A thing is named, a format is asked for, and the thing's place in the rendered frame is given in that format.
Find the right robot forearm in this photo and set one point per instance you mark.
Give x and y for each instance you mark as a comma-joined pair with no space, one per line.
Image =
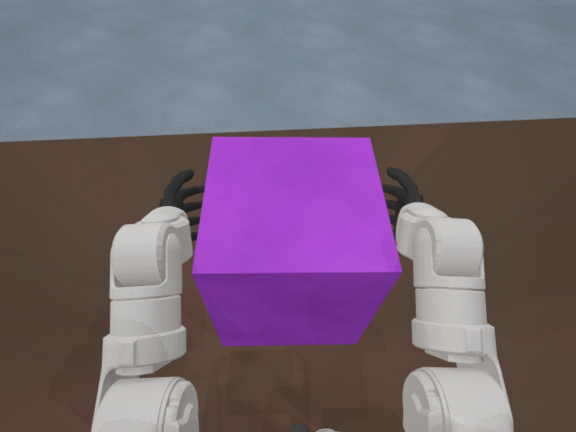
451,319

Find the right robot upper arm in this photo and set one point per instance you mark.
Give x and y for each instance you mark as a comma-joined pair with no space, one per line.
447,399

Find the right robot hand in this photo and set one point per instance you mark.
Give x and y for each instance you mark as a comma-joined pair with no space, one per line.
410,194

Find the carton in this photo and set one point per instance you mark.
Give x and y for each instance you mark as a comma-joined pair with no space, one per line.
295,243

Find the left robot upper arm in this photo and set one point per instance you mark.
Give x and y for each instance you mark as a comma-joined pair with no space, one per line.
160,404

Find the left robot forearm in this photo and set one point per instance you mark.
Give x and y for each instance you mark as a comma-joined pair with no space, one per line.
145,283

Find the left robot hand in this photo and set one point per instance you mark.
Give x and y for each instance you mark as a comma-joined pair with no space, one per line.
175,197

